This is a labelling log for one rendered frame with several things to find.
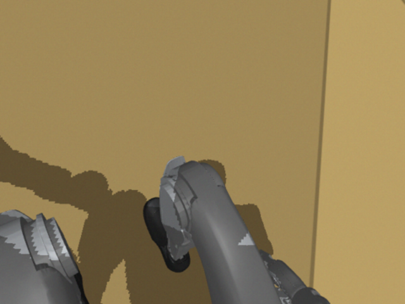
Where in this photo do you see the right robot arm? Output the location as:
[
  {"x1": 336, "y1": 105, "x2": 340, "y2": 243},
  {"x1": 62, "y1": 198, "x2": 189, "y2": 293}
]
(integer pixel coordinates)
[{"x1": 291, "y1": 287, "x2": 330, "y2": 304}]

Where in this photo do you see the right robot hand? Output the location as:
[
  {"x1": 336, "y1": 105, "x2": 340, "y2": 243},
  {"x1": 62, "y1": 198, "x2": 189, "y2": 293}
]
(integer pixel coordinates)
[{"x1": 259, "y1": 250, "x2": 307, "y2": 304}]

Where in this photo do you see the right robot foot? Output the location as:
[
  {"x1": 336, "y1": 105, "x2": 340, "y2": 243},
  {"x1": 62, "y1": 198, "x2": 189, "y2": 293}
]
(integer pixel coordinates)
[{"x1": 143, "y1": 197, "x2": 190, "y2": 272}]

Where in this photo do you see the left robot foot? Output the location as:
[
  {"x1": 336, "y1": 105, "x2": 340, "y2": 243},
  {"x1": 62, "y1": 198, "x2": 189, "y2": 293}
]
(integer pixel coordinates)
[{"x1": 74, "y1": 262, "x2": 89, "y2": 304}]

